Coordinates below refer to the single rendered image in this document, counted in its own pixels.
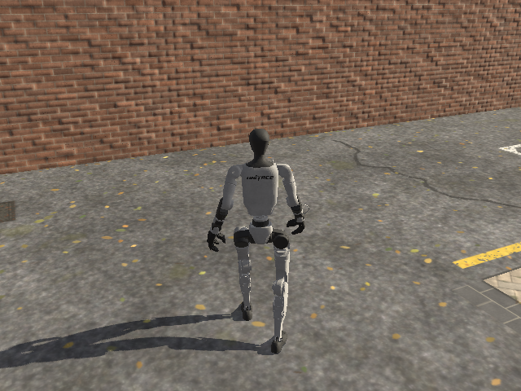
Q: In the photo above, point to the left robot forearm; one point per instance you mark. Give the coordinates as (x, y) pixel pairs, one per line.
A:
(219, 218)

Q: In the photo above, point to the humanoid robot torso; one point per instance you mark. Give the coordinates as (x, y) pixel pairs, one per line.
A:
(260, 196)

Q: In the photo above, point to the robot left hand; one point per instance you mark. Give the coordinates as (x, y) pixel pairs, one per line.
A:
(211, 240)

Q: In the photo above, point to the left robot upper arm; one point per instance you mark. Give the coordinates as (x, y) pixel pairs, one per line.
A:
(230, 184)

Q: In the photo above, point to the right robot upper arm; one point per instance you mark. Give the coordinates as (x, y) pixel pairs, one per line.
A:
(285, 172)

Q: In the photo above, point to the right robot shin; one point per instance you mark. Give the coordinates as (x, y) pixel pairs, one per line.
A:
(280, 309)

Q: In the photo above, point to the right robot forearm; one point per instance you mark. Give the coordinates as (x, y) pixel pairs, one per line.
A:
(298, 211)

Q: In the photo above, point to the robot right hand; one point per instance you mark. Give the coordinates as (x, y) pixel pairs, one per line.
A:
(293, 222)

